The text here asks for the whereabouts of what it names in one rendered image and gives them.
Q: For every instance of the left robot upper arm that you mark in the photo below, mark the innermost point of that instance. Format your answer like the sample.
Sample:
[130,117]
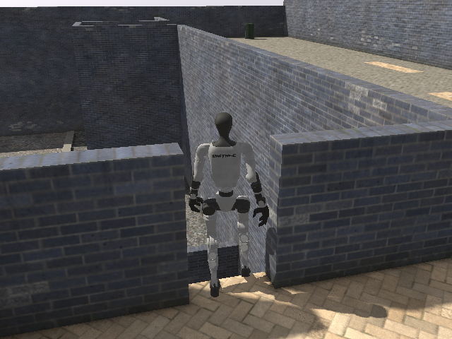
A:
[202,151]

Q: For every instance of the robot right foot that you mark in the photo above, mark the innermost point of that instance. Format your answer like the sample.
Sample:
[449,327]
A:
[245,272]

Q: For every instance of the left robot forearm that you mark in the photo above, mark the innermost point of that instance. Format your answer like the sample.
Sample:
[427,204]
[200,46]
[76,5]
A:
[194,188]

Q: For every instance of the robot left hand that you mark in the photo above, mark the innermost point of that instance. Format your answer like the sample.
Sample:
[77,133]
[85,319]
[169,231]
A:
[193,202]

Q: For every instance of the right robot forearm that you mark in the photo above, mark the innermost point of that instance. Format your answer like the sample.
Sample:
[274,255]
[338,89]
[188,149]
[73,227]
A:
[258,193]

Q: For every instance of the right robot upper arm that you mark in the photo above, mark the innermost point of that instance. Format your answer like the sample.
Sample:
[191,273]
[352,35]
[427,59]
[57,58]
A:
[247,150]

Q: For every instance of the robot right thigh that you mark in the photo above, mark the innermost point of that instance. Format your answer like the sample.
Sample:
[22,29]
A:
[242,206]

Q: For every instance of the robot right hand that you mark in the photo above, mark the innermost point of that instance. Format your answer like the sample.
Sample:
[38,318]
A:
[264,217]

